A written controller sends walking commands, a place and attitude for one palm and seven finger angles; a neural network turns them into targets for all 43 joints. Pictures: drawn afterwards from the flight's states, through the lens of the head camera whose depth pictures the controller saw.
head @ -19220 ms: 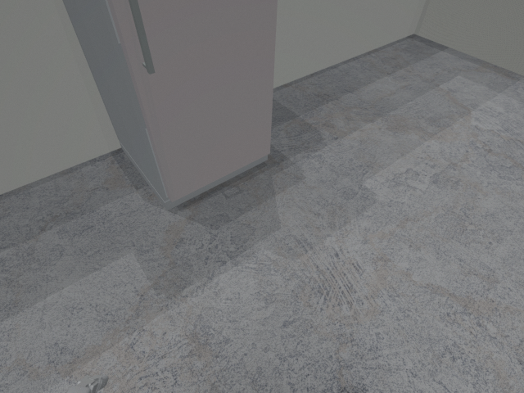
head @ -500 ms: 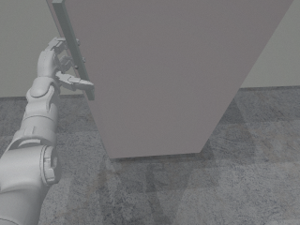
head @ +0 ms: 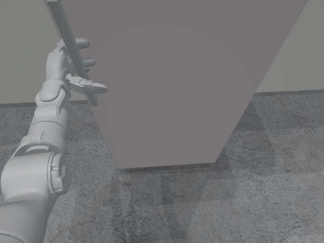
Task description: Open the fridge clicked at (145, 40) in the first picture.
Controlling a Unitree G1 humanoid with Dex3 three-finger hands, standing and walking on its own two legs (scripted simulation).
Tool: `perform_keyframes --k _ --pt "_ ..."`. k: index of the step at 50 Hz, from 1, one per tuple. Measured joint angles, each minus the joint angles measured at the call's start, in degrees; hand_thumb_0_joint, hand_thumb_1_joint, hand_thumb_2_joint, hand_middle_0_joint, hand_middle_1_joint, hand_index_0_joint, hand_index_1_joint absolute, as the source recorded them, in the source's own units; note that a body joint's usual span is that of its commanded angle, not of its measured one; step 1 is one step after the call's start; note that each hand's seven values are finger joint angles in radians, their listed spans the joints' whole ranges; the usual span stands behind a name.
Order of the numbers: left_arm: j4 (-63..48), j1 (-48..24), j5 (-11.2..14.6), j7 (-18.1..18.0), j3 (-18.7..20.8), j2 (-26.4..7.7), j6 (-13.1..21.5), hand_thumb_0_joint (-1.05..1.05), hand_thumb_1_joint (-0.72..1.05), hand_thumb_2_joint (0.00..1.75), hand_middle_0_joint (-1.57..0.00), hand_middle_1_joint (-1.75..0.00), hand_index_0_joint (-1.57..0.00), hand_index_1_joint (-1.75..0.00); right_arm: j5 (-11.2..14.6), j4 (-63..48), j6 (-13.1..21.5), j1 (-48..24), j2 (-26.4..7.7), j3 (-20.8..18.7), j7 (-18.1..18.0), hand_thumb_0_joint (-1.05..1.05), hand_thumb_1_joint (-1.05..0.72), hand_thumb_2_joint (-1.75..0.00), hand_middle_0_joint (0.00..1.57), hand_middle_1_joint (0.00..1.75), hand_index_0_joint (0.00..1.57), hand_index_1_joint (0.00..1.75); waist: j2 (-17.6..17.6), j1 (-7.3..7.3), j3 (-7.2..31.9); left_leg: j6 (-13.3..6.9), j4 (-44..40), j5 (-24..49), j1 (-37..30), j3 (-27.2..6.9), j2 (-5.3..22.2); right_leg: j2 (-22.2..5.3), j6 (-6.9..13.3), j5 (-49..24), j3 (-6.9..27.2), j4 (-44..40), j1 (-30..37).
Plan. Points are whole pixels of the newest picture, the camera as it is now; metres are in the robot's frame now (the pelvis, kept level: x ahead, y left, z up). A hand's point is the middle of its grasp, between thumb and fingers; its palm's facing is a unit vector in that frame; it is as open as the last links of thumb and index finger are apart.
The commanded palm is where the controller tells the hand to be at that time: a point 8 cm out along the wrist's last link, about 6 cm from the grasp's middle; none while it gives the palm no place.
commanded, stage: slide the fingers in behind the handle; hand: left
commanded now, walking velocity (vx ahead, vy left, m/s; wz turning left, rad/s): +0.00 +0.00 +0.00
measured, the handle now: (80, 59) +0.55 +0.19 +0.14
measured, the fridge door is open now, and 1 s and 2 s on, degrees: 0 0 0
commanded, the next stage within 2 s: grip the handle and tug to test in 0.74 s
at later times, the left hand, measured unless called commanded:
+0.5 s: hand (87, 68) +0.50 +0.16 +0.15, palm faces +0.03 -1.00 +0.00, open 13.9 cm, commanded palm +0.48 +0.21 +0.15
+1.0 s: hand (88, 70) +0.50 +0.16 +0.15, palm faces +0.01 -1.00 +0.01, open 13.3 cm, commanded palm +0.47 +0.22 +0.15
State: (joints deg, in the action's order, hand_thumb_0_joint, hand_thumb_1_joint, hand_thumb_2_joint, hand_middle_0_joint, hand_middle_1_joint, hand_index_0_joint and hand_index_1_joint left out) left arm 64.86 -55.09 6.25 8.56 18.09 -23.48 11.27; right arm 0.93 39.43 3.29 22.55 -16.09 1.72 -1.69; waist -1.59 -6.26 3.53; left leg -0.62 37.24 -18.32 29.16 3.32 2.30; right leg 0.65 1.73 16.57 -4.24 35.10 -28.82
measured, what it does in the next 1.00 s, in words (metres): stands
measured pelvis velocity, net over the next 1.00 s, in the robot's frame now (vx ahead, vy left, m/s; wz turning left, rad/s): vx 0.01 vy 0.01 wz -0.01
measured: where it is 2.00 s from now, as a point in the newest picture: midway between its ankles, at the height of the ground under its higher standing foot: outside the picture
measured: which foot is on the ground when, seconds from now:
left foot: down 0.00-1.00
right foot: down 0.00-1.00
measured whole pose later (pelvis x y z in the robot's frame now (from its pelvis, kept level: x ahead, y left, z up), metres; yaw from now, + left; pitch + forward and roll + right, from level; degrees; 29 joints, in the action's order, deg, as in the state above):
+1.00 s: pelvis +0.01 +0.01 +0.00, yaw -1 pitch +11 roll -1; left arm 63.2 -53.5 6.3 7.5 17.1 -21.3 12.0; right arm 0.6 39.5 2.9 23.7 -15.4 1.5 -1.0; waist -1.7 -6.1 4.5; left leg -1.5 37.9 -19.4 29.3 4.0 1.8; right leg 0.3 0.7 16.9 -3.4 35.0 -28.8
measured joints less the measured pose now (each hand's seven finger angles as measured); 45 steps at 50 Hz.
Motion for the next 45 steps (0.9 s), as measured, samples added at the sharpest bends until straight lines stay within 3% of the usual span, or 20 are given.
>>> perform_keyframes --k 7,22,45 --pt "1.4 -1.2 -0.2 0.3 0.3 -1.4 0.0 -0.02 -0.50 0.30 -0.30 -1.20 -0.30 -1.20 0.0 0.1 0.2 0.7 -0.3 -0.1 -0.1 0.01 -0.91 -0.90 0.20 0.30 0.20 0.29 0.1 -0.77 -0.3 0.2 0.0 0.2 0.7 -0.1 0.3 0.3 0.3 -0.3 -0.1 -0.1 -0.7" --pt "-0.1 0.3 0.5 -0.4 -0.7 0.5 0.7 -0.02 -0.50 0.30 -0.29 -1.20 -0.30 -1.21 0.0 0.9 0.0 1.1 0.1 -0.3 0.4 0.01 -0.91 -0.90 0.20 0.30 0.20 0.29 -0.2 0.08 0.3 0.0 -0.1 -0.4 0.0 -0.1 0.1 0.1 -0.1 0.2 0.0 -0.5 0.2" --pt "-0.9 0.4 0.2 -0.5 -0.6 1.5 0.6 -0.02 -0.49 0.30 -0.33 -1.22 -0.34 -1.23 -0.4 -0.2 -0.2 0.7 0.6 -0.3 0.7 0.01 -0.91 -0.90 0.20 0.30 0.20 0.29 0.1 0.09 1.1 -0.8 0.7 -1.0 0.8 0.5 -0.5 -0.4 -0.9 0.3 0.7 0.0 -0.7"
